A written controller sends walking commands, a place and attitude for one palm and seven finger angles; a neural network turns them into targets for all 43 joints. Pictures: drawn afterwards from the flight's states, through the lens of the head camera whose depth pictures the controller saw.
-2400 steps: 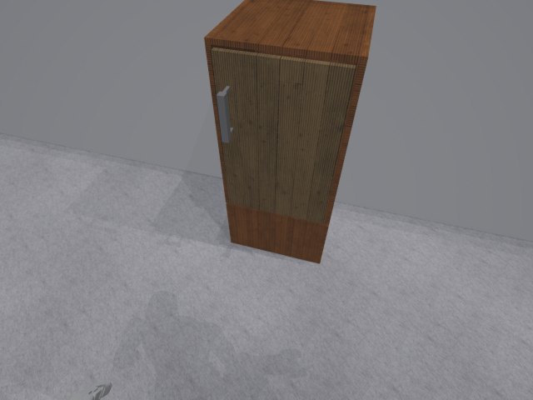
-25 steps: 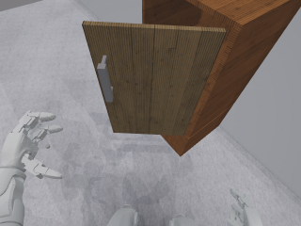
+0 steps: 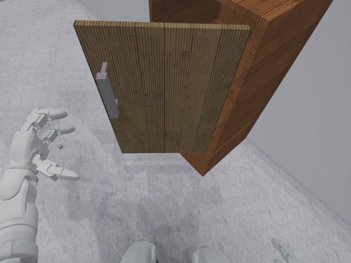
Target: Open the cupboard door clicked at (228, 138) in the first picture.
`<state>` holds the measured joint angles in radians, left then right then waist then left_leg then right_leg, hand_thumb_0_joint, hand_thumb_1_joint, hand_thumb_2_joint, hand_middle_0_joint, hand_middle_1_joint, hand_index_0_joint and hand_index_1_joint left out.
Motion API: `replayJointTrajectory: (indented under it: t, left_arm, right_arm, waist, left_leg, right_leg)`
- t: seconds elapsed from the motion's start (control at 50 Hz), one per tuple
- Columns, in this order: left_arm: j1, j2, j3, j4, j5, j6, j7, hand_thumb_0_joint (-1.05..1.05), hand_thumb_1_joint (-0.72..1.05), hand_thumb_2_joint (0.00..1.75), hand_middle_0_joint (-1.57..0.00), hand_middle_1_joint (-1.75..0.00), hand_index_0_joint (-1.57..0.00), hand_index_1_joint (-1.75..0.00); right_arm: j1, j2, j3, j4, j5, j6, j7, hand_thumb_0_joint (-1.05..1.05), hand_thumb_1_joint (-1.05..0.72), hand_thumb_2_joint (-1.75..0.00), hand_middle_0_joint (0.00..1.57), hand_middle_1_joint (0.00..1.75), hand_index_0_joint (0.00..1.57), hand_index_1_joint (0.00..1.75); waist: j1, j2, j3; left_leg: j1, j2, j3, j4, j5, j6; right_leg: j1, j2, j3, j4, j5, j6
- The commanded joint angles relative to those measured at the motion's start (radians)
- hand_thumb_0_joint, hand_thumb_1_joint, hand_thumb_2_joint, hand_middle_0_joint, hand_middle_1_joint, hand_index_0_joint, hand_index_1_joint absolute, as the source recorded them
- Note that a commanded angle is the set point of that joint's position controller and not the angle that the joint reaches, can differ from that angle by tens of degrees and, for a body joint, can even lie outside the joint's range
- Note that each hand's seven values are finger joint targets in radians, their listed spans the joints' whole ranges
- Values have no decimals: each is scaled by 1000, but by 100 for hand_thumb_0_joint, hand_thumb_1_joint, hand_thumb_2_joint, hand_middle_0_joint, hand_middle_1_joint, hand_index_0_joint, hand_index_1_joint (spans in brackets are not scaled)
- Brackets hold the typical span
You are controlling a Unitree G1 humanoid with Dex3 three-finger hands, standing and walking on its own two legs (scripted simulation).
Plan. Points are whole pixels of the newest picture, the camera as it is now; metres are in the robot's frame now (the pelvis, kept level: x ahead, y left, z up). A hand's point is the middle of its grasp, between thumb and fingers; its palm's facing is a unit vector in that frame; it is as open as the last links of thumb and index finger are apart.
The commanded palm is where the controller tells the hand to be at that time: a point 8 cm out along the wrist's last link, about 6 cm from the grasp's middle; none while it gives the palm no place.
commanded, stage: move the hooked fingers beside the handle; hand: left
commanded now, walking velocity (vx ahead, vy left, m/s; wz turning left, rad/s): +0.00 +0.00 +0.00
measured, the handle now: (109, 92) +0.53 +0.19 +0.03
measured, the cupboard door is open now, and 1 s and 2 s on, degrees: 50 50 50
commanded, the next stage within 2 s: slide the fingers in behind the handle in 1.84 s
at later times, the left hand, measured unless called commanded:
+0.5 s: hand (68, 127) +0.41 +0.26 +0.04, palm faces +0.05 -1.00 -0.02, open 14.0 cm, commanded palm +0.38 +0.30 +0.04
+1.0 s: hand (79, 108) +0.47 +0.25 +0.03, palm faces +0.03 -1.00 -0.01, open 14.0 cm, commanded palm +0.45 +0.29 +0.04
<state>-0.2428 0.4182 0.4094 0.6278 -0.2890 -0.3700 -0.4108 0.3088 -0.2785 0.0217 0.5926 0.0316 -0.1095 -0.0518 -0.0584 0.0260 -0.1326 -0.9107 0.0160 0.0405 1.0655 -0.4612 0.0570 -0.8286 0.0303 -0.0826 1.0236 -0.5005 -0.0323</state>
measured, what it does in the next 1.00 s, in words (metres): stands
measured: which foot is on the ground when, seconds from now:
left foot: down 0.00-1.00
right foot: down 0.00-1.00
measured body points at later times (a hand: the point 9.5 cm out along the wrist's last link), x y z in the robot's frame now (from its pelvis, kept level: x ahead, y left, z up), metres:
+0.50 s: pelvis -0.01 +0.01 -0.01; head +0.10 +0.03 +0.43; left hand +0.40 +0.31 +0.04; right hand +0.08 -0.26 -0.11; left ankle +0.03 +0.08 -0.67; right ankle +0.00 -0.10 -0.66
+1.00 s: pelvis -0.01 +0.02 -0.02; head +0.12 +0.05 +0.41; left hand +0.46 +0.30 +0.04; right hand +0.02 -0.26 -0.12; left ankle +0.03 +0.08 -0.67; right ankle +0.00 -0.10 -0.66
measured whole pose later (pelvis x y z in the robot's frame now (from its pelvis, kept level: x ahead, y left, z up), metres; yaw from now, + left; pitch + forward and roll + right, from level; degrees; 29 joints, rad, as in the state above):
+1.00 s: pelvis -0.01 +0.02 -0.02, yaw -2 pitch +23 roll -5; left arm -0.74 0.54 0.44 1.09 -0.16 -0.43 -0.35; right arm 0.36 -0.28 0.03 0.63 0.00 0.05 -0.02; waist -0.14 0.02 -0.13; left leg -1.08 0.03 0.04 1.16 -0.48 0.08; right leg -0.98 0.04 -0.08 1.09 -0.50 -0.01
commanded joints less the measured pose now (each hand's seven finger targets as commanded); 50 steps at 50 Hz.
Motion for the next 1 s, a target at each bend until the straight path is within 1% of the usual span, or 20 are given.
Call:
replayJointTrajectory:
  t: [0.0,0.08,0.12,0.16,0.22,0.28,0.32,0.36,0.44,0.48,0.5,0.54,0.62,0.64,0.72,0.78,0.86,0.9,0.92,0.98]
  left_arm:
    - [-264,295,104,-134,-12,-78,8,0,-50,30,-30,-120,-30,-120]
    - [-348,274,62,-166,-2,-103,-3,0,-50,30,-30,-120,-30,-120]
    - [-368,294,77,-144,1,-110,-4,0,-50,30,-30,-120,-30,-120]
    - [-369,272,63,-130,-3,-108,-4,0,-50,30,-30,-120,-30,-120]
    - [-362,288,80,-69,2,-93,1,0,-50,30,-30,-120,-30,-120]
    - [-451,273,49,9,18,-77,9,0,-50,30,-30,-120,-30,-120]
    - [-499,284,53,48,29,-80,17,0,-50,30,-30,-120,-30,-120]
    - [-552,322,75,49,41,-102,26,0,-50,30,-30,-120,-30,-120]
    - [-606,312,57,-16,52,-150,36,0,-50,30,-30,-120,-30,-120]
    - [-605,313,58,10,52,-150,37,0,-50,30,-30,-120,-30,-120]
    - [-606,286,37,51,55,-138,34,0,-50,30,-30,-120,-30,-120]
    - [-632,306,52,116,58,-120,36,0,-50,30,-30,-120,-30,-120]
    - [-716,296,22,192,76,-100,44,0,-50,30,-30,-120,-30,-120]
    - [-727,330,54,198,79,-106,51,0,-50,30,-30,-120,-30,-120]
    - [-783,355,65,150,93,-158,66,0,-50,30,-30,-120,-30,-120]
    - [-822,370,73,207,98,-167,73,0,-50,30,-30,-120,-30,-120]
    - [-829,373,59,267,109,-138,62,0,-50,30,-30,-120,-30,-120]
    - [-855,394,65,268,115,-131,56,0,-50,30,-30,-120,-30,-120]
    - [-867,367,46,256,112,-130,56,0,-50,30,-30,-120,-30,-120]
    - [-908,387,60,256,111,-141,67,0,-50,30,-30,-120,-30,-120]
  right_arm:
    - [36,-165,-65,-102,5,-21,-15,0,-90,-90,20,30,20,30]
    - [51,-163,-68,-90,1,-13,-13,0,-90,-90,20,30,20,30]
    - [63,-168,-72,-76,1,-7,-14,0,-90,-90,20,30,20,30]
    - [61,-165,-71,-75,0,-3,-11,0,-90,-90,20,30,20,30]
    - [67,-171,-71,-74,2,11,-10,0,-90,-90,20,30,20,30]
    - [70,-172,-65,-70,3,25,-10,0,-90,-90,20,30,20,30]
    - [72,-175,-63,-69,2,33,-10,0,-90,-90,20,30,20,30]
    - [79,-180,-64,-69,-2,38,-11,0,-90,-90,20,30,20,30]
    - [92,-176,-67,-64,-11,47,0,0,-90,-90,20,30,20,30]
    - [105,-180,-69,-56,-12,56,2,0,-90,-90,20,30,20,30]
    - [105,-177,-67,-51,-10,62,3,0,-90,-90,20,30,20,30]
    - [109,-183,-67,-41,-8,73,0,0,-90,-90,20,30,20,30]
    - [116,-183,-59,-42,-7,92,0,0,-90,-90,20,30,20,30]
    - [123,-187,-62,-39,-10,95,0,0,-90,-90,20,30,20,30]
    - [138,-185,-63,-36,-20,104,7,0,-90,-90,20,30,20,30]
    - [149,-188,-58,-25,-23,115,8,0,-90,-90,20,30,20,30]
    - [160,-194,-57,-22,-21,133,8,0,-90,-90,20,30,20,30]
    - [171,-197,-55,-22,-22,140,8,0,-90,-90,20,30,20,30]
    - [173,-194,-57,-21,-24,143,11,0,-90,-90,20,30,20,30]
    - [182,-196,-55,-18,-25,149,11,0,-90,-90,20,30,20,30]
  waist:
    - [10,36,-312]
    - [-3,112,-374]
    - [-6,98,-393]
    - [-4,106,-391]
    - [-1,70,-366]
    - [-22,37,-289]
    - [-26,51,-286]
    - [-22,59,-326]
    - [-15,155,-448]
    - [-21,135,-452]
    - [-32,114,-436]
    - [-36,82,-375]
    - [-55,75,-336]
    - [-49,63,-350]
    - [-43,138,-454]
    - [-61,112,-429]
    - [-71,113,-420]
    - [-70,141,-435]
    - [-75,154,-452]
    - [-86,134,-441]
  left_leg:
    - [247,4,-85,-125,294,-21]
    - [336,11,-98,-111,379,-25]
    - [361,16,-106,-108,402,-29]
    - [366,15,-109,-113,390,-31]
    - [335,16,-109,-117,389,-32]
    - [270,13,-108,-116,300,-25]
    - [264,13,-109,-116,267,-26]
    - [279,15,-116,-108,271,-28]
    - [410,23,-136,-94,380,-44]
    - [424,28,-147,-86,424,-47]
    - [403,28,-141,-84,402,-43]
    - [347,27,-141,-92,340,-40]
    - [298,23,-137,-91,277,-32]
    - [292,23,-139,-86,276,-31]
    - [384,29,-151,-67,366,-44]
    - [342,29,-155,-56,352,-38]
    - [319,30,-147,-56,328,-35]
    - [342,32,-150,-50,373,-38]
    - [361,33,-155,-46,387,-39]
    - [347,36,-161,-40,370,-36]
  right_leg:
    - [115,4,68,-125,274,10]
    - [75,7,63,-110,310,5]
    - [65,8,58,-109,317,7]
    - [58,8,55,-113,301,6]
    - [61,9,50,-111,305,6]
    - [27,9,49,-116,249,5]
    - [0,7,49,-113,218,6]
    - [-6,8,50,-101,209,3]
    - [-32,13,46,-82,246,-2]
    - [-46,20,38,-75,260,-5]
    - [-54,18,41,-81,256,1]
    - [-58,16,38,-86,229,2]
    - [-86,15,38,-87,194,4]
    - [-81,16,39,-82,193,3]
    - [-103,21,38,-59,225,-2]
    - [-110,25,37,-52,220,-1]
    - [-114,23,39,-60,216,4]
    - [-124,26,36,-51,238,0]
    - [-138,26,33,-51,238,1]
    - [-149,30,32,-46,227,-1]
